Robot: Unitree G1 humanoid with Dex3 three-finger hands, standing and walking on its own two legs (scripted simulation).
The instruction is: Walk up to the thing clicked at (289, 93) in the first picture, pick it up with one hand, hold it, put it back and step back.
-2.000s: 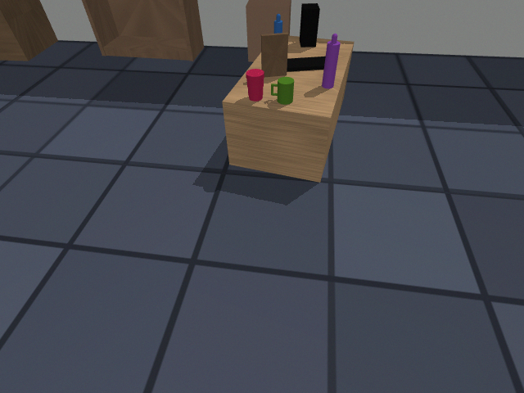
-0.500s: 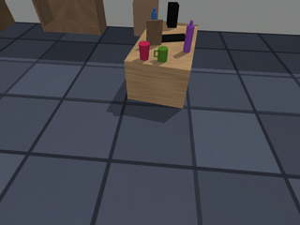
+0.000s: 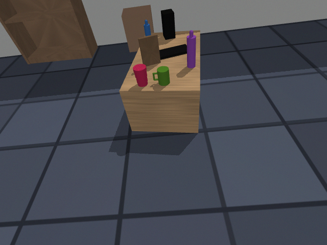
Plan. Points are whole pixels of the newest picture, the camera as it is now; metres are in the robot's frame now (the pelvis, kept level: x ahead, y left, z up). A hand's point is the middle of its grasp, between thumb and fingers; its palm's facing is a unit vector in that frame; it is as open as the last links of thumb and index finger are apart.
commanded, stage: walk up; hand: right
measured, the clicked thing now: (161, 76) +1.26 +0.08 -0.28
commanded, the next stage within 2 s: none
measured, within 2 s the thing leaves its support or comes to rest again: neither
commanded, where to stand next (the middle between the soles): +0.88 +0.33 m, yaw -8 degrees
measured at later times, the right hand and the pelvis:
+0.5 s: hand (233, 206) +0.28 -0.16 -0.11, palm faces +0.08 +0.92 -0.38, open 7.4 cm; pelvis +0.23 +0.12 +0.01, yaw -4 degrees
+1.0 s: hand (208, 157) +0.47 -0.13 -0.14, palm faces +0.05 +0.96 -0.28, open 7.4 cm; pelvis +0.42 +0.15 +0.01, yaw -6 degrees
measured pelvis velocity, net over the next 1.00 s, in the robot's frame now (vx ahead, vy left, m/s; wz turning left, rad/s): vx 0.42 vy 0.15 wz -0.10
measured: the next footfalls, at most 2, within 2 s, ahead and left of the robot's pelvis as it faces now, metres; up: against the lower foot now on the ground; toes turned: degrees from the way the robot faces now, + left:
left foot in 0.30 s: +0.29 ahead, +0.22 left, +0.00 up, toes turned +4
right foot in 0.74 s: +0.47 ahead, +0.02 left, +0.00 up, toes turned -11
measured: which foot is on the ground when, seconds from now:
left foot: up 0.00-0.28, down 0.30-0.76, up 0.78-1.00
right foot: down 0.00-0.32, up 0.34-0.72, down 0.74-1.00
